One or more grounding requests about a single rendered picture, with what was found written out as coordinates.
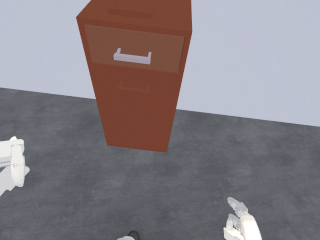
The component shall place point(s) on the cabinet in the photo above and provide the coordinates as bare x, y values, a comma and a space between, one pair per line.
131, 120

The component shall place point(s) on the left robot foot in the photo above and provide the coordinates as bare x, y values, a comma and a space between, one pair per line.
134, 234

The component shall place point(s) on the right robot hand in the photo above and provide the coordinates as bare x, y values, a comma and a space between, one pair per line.
246, 226

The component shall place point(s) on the handle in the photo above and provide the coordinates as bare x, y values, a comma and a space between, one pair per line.
130, 12
130, 90
132, 58

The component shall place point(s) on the drawer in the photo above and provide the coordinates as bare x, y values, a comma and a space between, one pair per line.
166, 50

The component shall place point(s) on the left robot hand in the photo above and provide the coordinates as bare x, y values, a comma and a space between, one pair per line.
11, 157

